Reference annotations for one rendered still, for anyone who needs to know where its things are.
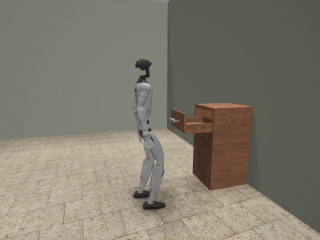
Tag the right robot forearm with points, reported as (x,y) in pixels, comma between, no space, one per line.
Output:
(143,123)

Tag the left robot forearm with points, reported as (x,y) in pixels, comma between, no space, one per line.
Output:
(135,112)

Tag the cabinet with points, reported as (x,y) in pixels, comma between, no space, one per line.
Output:
(220,157)

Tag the left robot foot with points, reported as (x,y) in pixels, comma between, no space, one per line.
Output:
(145,194)

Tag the humanoid robot head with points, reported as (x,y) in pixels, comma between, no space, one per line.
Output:
(143,64)

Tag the drawer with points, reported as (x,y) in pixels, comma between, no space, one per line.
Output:
(191,125)

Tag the right robot upper arm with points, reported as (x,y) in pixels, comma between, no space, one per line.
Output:
(143,94)

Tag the left robot upper arm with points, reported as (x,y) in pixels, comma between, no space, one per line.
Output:
(134,103)

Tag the robot right hand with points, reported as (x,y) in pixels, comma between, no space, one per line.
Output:
(148,145)

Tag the handle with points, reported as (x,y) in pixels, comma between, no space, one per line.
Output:
(173,120)

